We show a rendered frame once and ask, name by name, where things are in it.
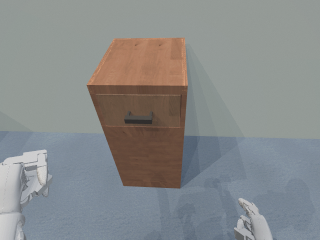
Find robot left forearm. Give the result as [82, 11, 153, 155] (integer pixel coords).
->
[0, 212, 27, 240]

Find handle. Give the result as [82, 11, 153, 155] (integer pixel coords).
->
[124, 111, 153, 124]

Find left robot hand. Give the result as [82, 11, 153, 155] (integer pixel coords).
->
[0, 149, 53, 214]

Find drawer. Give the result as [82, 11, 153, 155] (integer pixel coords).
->
[96, 94, 181, 127]

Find right robot hand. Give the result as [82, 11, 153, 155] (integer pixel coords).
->
[234, 198, 273, 240]

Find cabinet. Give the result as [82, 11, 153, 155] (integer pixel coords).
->
[87, 37, 188, 189]

